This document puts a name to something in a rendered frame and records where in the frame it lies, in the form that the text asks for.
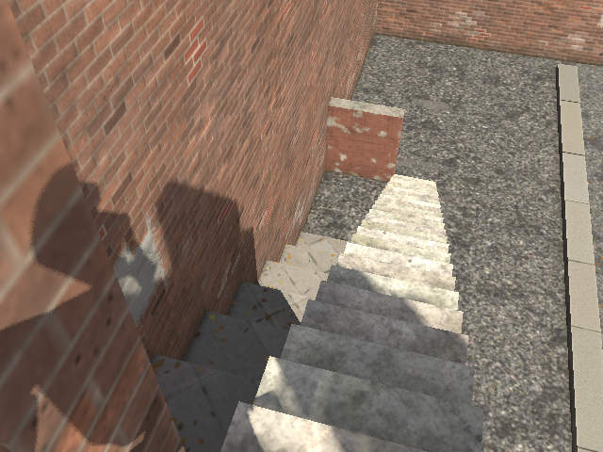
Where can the stairs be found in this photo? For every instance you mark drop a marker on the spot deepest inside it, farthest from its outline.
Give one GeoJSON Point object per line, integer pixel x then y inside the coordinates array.
{"type": "Point", "coordinates": [378, 361]}

